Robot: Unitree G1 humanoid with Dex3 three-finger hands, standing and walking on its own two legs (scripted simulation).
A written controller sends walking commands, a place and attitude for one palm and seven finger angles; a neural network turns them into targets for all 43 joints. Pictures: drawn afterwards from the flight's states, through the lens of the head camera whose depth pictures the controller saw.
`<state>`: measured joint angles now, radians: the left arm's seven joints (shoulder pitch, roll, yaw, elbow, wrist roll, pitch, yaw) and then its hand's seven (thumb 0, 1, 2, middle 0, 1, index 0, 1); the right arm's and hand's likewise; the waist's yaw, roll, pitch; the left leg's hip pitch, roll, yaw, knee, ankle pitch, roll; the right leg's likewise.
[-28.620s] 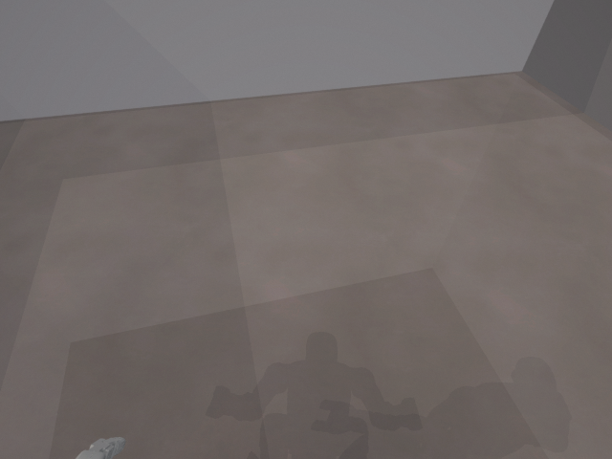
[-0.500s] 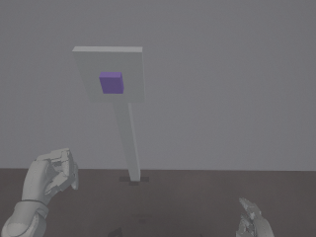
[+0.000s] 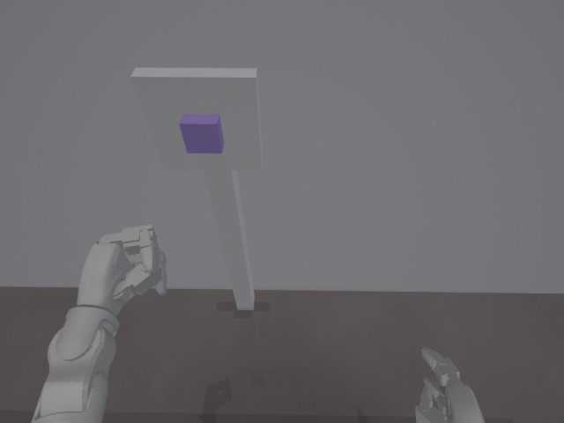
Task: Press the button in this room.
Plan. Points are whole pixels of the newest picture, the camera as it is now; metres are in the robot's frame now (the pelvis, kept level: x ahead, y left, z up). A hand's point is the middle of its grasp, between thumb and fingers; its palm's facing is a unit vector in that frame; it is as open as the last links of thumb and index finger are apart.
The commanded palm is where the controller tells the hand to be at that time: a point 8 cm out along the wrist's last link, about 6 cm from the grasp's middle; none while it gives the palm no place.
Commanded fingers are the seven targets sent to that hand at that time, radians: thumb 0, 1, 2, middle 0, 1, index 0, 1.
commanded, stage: aim a knuckle at the button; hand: left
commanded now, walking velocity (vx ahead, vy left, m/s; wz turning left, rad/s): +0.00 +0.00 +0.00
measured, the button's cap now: (203, 132) +0.56 +0.18 +0.10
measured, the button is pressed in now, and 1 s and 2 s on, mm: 0 0 0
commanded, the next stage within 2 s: none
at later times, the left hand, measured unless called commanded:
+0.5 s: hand (192, 219) +0.38 +0.16 +0.07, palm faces +0.03 -1.00 -0.03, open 3.1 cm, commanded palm +0.36 +0.22 +0.07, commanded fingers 0.00 0.90 0.90 -1.30 -1.50 -1.30 -1.50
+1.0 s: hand (223, 183) +0.47 +0.13 +0.07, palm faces +0.03 -1.00 -0.03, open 3.1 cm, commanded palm +0.43 +0.20 +0.06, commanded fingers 0.00 0.90 0.90 -1.30 -1.50 -1.30 -1.50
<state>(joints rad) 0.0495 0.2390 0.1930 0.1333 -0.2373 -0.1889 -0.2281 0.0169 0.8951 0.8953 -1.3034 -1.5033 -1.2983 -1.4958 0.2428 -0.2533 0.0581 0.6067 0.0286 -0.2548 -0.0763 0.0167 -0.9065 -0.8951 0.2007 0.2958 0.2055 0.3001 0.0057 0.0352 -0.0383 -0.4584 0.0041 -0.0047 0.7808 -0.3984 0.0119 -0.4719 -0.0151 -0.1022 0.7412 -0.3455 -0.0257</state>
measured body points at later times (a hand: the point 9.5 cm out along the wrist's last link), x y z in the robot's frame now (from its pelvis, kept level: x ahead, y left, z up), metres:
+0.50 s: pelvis +0.01 +0.00 +0.00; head +0.05 +0.00 +0.45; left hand +0.38 +0.22 +0.08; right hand +0.13 -0.25 -0.10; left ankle +0.00 +0.11 -0.71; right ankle +0.02 -0.10 -0.71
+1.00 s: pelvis +0.00 +0.00 -0.02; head +0.08 +0.00 +0.43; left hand +0.46 +0.19 +0.07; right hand +0.03 -0.26 -0.14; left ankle +0.00 +0.11 -0.71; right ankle +0.02 -0.10 -0.71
